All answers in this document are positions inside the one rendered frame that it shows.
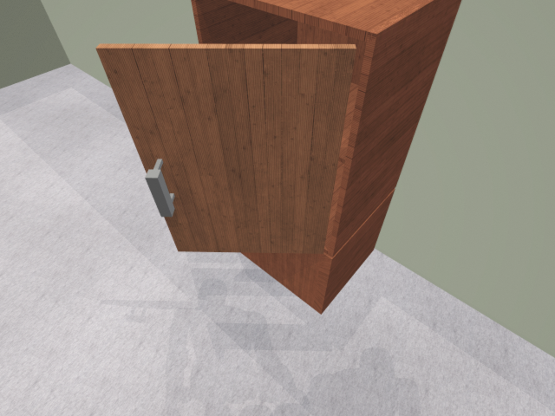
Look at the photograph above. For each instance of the cupboard door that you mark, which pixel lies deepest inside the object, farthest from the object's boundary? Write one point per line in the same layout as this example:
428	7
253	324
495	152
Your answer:
249	135

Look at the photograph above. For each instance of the handle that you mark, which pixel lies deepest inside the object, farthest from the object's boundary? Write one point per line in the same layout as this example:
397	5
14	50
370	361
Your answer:
158	188

